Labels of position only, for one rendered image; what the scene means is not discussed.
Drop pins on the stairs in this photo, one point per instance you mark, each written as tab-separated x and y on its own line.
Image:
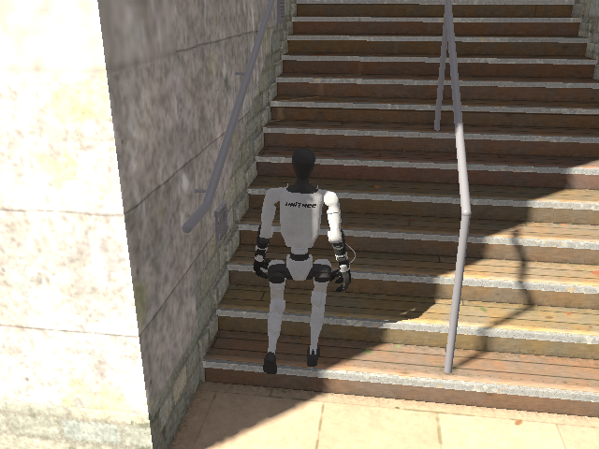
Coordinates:
479	359

